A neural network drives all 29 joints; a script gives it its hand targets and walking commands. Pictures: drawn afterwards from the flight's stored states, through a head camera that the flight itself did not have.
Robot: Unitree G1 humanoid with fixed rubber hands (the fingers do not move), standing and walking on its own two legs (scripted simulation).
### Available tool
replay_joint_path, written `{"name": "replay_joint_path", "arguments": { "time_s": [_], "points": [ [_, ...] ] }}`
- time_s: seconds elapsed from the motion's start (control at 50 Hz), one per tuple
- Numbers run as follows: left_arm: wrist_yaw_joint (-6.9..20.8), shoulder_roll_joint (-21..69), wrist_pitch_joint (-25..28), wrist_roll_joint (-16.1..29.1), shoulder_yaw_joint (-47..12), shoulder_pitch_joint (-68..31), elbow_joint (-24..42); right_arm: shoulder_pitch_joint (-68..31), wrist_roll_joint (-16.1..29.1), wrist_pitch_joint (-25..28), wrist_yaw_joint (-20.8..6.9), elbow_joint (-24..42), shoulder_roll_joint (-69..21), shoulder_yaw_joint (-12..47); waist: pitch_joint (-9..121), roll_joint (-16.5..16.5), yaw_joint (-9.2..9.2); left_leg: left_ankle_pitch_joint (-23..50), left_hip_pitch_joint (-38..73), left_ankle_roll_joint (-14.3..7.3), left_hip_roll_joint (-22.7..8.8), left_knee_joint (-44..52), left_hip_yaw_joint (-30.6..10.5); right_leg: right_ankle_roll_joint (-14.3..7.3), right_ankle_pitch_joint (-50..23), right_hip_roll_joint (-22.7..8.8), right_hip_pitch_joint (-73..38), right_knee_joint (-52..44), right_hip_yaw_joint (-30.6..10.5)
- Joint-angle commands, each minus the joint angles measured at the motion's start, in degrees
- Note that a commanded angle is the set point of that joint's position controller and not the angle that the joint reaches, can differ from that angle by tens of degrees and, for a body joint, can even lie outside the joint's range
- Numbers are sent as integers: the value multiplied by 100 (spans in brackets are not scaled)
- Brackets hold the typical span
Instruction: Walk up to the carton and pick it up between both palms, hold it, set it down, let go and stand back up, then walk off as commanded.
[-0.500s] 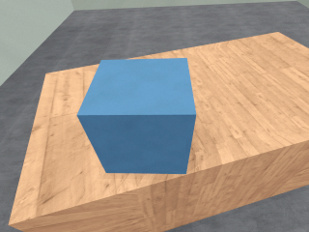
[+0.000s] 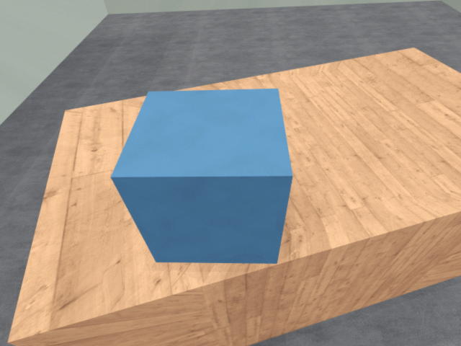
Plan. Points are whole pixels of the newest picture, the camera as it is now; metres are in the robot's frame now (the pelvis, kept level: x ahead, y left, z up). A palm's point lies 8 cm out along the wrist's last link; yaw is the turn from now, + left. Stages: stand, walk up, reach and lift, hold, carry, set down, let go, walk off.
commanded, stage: stand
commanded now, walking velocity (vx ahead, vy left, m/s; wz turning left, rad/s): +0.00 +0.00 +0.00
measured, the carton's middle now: (214, 179) +0.45 +0.05 +0.04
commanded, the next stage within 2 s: walk up in 0.04 s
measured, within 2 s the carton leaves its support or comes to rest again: neither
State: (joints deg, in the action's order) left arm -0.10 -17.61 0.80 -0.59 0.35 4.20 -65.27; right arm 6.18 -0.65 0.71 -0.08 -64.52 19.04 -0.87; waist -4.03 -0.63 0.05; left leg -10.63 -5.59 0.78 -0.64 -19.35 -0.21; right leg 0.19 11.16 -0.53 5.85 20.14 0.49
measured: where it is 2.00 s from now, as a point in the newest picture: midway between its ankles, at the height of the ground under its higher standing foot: outside the picture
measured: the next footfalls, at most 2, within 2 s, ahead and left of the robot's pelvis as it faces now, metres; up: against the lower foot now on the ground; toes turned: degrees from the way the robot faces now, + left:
right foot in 0.56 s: +0.06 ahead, -0.19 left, +0.00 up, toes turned +17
left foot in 1.14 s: -0.03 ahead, +0.03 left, +0.00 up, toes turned +19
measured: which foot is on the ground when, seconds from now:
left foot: down 0.00-0.60, up 0.62-1.00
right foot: down 0.00-0.32, up 0.34-0.54, down 0.56-1.00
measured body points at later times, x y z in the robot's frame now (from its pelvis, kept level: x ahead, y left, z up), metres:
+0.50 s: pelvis -0.01 -0.05 -0.02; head +0.04 -0.03 +0.42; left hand +0.10 +0.28 -0.15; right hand +0.05 -0.38 -0.13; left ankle +0.00 +0.13 -0.75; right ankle -0.01 -0.16 -0.72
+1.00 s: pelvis -0.01 -0.14 -0.04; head +0.03 -0.14 +0.41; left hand -0.03 +0.18 -0.15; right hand +0.17 -0.42 -0.17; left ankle -0.05 +0.00 -0.73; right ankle +0.01 -0.19 -0.75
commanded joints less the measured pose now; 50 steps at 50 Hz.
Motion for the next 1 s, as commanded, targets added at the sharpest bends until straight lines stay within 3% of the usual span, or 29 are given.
{"name": "replay_joint_path", "arguments": {
  "time_s": [0.0, 0.06, 0.08, 0.2, 0.22, 0.26, 0.28, 0.32, 0.36, 0.4, 0.44, 0.46, 0.48, 0.5, 0.52, 0.54, 0.56, 0.58, 0.6, 0.62, 0.64, 0.66, 0.68, 0.7, 0.72, 0.78, 0.8, 0.9, 0.98],
  "points": [
    [-72, -1339, 126, -11, 224, -236, 370, -145, -11, 148, 76, 296, 1207, -216, 503, 80, 11, 824, -60, -225, -656, 365, -470, -142, -892, -700, -158, -326, -534],
    [-77, -1385, 145, 0, 212, -260, 364, -231, 0, 103, 88, 294, 1195, -249, 536, 47, 6, 754, 53, -267, -710, 339, -510, -139, -1003, -721, -100, -437, -587],
    [-69, -1337, 134, 4, 232, -292, 381, -178, 4, 117, 67, 338, 1208, -230, 522, 261, 3, 874, 14, -259, -715, 371, -524, -155, -1005, -713, -112, -340, -550],
    [-61, -1273, 161, 28, 173, -290, 359, -258, 44, 136, 81, 367, 1149, -208, 672, 58, -21, 1433, 183, -228, -720, 258, -486, -115, -1335, -702, -172, -318, -498],
    [62, -1848, -87, -182, 512, -599, 818, 785, -22, 168, 248, 377, 1922, -510, 240, 582, -290, 2029, 84, -567, -979, -49, -1216, -154, -849, -228, 561, 699, 49],
    [112, -1585, -316, -155, 537, -683, 1123, 1211, -37, 196, 399, 404, 2195, -672, 109, -264, -389, 2257, 515, -1332, -1871, 337, -2384, -160, 1500, 20, 1702, 2107, -314],
    [131, -1501, -403, -166, 541, -712, 1213, 1314, -37, 237, 457, 382, 2093, -689, 125, 80, -334, 2025, 407, -1457, -2009, 349, -2508, -84, 1622, -115, 1807, 2811, -576],
    [177, -1403, -465, -189, 537, -265, 1355, 1006, -64, 295, 505, 715, 2032, -754, 408, -130, -176, 2181, 417, -1625, -2142, 129, -2535, -149, 1712, -223, 2048, 3329, -746],
    [232, -1485, -499, -172, 610, 14, 1436, 558, -108, 327, 552, 1039, 2103, -796, 580, -662, 53, 1822, 177, -1714, -2114, -76, -2325, -203, 1647, -410, 2058, 3835, -909],
    [297, -1586, -531, -211, 701, 40, 1638, 379, -138, 342, 588, 1270, 2037, -829, 499, -923, 114, 1849, -65, -1606, -2068, -370, -2108, -251, 1508, -673, 2061, 3517, -1066],
    [302, -1531, -457, -198, 737, 21, 1710, 408, -186, 321, 537, 1366, 1977, -821, 620, -1268, 109, 1962, -264, -1361, -1578, -841, -1730, -349, 1642, -626, 1582, 2572, -922],
    [303, -1555, -423, -236, 792, 72, 1736, 531, -164, 315, 533, 1420, 1934, -777, 679, -1082, 74, 1990, -566, -1256, -1455, -1047, -1625, -341, 1363, -536, 1206, 2228, -774],
    [312, -1522, -400, -233, 828, 343, 1655, 395, -138, 291, 523, 1492, 1886, -754, 740, -943, 273, 1736, -922, -1076, -1132, -1411, -1378, -405, 1040, -471, 558, 1341, -725],
    [282, -1541, -344, -252, 866, 807, 1496, 167, -66, 256, 495, 1622, 1691, -647, 806, -642, 542, 1391, -1412, -764, -688, -2041, -928, -460, 179, -300, -240, 511, -402],
    [202, -2011, -261, -309, 993, 1168, 1460, 352, -51, 214, 473, 1688, 1256, -501, 870, 870, 732, -490, -2337, -434, 304, -3479, -599, -475, -381, -974, -725, -84, -1357],
    [156, -2316, -245, -294, 1008, 804, 1685, 642, -62, 153, 518, 1764, 939, -382, 535, 1709, 417, -2761, -3107, -202, 866, -4329, -282, -834, -858, -1862, -442, -192, -2704],
    [162, -2382, -271, -266, 988, 255, 1903, 733, -61, 86, 547, 1685, 1304, -471, 651, 1315, 384, -2748, -2827, -220, 508, -4895, -530, -1359, -250, -2144, 88, -229, -2879],
    [122, -2489, -284, -216, 977, 56, 2005, 766, -88, 92, 517, 1622, 1548, -547, 451, 1421, 343, -2708, -2500, -217, 379, -5085, -575, -1675, 498, -2424, 825, -518, -3421],
    [126, -2280, -266, -180, 968, -115, 2007, 713, -112, 136, 498, 1564, 1760, -615, 23, 1258, 218, -2543, -2380, -252, 177, -5033, -576, -1667, 560, -2390, 1214, -551, -3287],
    [128, -2028, -248, -114, 945, -136, 2095, 826, -97, 130, 447, 1573, 1914, -651, -78, 777, 151, -2330, -2394, -294, 98, -5015, -588, -1381, 440, -1988, 1037, -319, -2414],
    [72, -1835, -208, -100, 919, -126, 2130, 1030, -42, 118, 397, 1520, 1847, -615, -25, 640, 96, -2134, -2546, -282, -18, -4879, -589, -1205, -199, -1732, 672, 25, -1899],
    [27, -1697, -164, -66, 876, -72, 2075, 1295, -10, 84, 360, 1442, 1714, -625, -3, 659, 38, -1704, -2661, -227, -76, -4798, -729, -852, -745, -1499, 279, 253, -1431],
    [-2, -1626, -76, -18, 847, 151, 1973, 1306, -36, 49, 293, 1447, 1503, -566, 133, 572, 107, -1418, -2561, -203, -117, -4630, -838, -861, -1009, -1494, 116, 345, -1325],
    [-11, -1571, 0, 0, 823, 442, 1912, 1203, -17, 31, 256, 1446, 1410, -506, 218, 374, 217, -1299, -2467, -179, -54, -4431, -846, -822, -1719, -1499, -178, 487, -1362],
    [-27, -1641, 20, -31, 807, 671, 1868, 1160, -9, 28, 246, 1518, 1432, -490, 441, 622, 284, -1319, -2507, -126, -121, -4080, -756, -1005, -2098, -1511, -598, 595, -1337],
    [-99, -1756, 121, -25, 877, 1048, 1802, 835, -87, -10, 209, 1656, 1508, -512, 360, 721, 385, -1498, -2506, -164, -101, -3556, -855, -950, -2633, -1877, -736, 568, -1611],
    [-120, -1799, 146, -20, 890, 1088, 1838, 778, -83, -10, 191, 1686, 1504, -523, 274, 669, 386, -1448, -2398, -127, -173, -3486, -850, -1071, -2739, -2023, -576, 533, -1665],
    [-175, -1839, 283, -26, 887, 1064, 2015, 679, -122, -100, 108, 1733, 1617, -580, 260, 737, 244, -1947, -2133, -218, -81, -3265, -626, -869, -2762, -2198, -311, 562, -1852],
    [-187, -1881, 345, -102, 866, 961, 2063, 550, -90, -151, 37, 1796, 1533, -615, 133, 546, 166, -2005, -1919, -309, -80, -3316, -466, -908, -1729, -2250, 188, 394, -1671]
  ]
}}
